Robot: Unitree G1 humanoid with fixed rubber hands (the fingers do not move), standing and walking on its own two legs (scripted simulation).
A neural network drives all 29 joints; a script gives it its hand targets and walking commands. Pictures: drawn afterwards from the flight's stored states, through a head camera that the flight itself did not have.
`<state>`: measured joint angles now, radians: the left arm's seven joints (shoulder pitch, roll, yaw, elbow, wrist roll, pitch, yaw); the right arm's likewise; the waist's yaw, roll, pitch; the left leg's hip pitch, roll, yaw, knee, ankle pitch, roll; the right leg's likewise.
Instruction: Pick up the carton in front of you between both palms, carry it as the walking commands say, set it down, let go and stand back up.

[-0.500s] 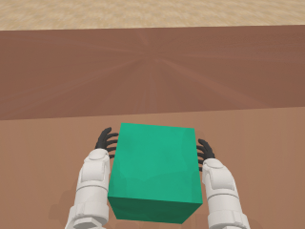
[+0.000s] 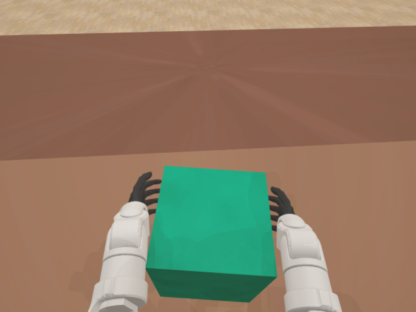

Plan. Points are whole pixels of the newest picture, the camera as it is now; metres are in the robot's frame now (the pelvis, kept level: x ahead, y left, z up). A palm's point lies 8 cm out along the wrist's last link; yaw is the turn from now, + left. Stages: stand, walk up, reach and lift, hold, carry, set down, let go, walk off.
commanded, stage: reach and lift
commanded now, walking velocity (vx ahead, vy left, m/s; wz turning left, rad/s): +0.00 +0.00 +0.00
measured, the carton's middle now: (209, 238) +0.28 +0.00 -0.05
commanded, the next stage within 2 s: hold in 0.26 s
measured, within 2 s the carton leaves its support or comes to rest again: neither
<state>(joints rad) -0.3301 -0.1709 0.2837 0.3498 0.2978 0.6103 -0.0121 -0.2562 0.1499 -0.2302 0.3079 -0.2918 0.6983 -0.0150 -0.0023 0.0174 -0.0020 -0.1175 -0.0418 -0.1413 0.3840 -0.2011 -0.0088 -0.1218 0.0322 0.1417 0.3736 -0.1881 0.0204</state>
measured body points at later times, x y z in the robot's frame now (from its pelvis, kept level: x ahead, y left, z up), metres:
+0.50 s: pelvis +0.00 +0.00 +0.00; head -0.05 -0.01 +0.45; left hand +0.31 +0.15 +0.06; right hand +0.30 -0.15 +0.04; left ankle +0.01 +0.13 -0.75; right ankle +0.02 -0.13 -0.75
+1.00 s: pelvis +0.00 +0.00 +0.00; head -0.05 -0.01 +0.45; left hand +0.31 +0.15 +0.06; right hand +0.30 -0.16 +0.04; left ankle +0.01 +0.13 -0.75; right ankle +0.01 -0.13 -0.75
